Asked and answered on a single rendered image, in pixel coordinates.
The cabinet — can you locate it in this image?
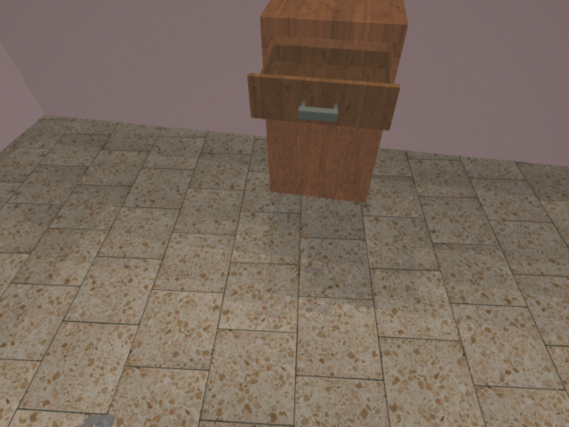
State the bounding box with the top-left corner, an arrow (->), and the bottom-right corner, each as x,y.
260,0 -> 408,203

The handle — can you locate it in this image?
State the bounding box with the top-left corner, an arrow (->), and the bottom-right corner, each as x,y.
298,101 -> 338,122

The drawer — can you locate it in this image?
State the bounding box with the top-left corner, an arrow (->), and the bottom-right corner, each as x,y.
247,44 -> 400,131

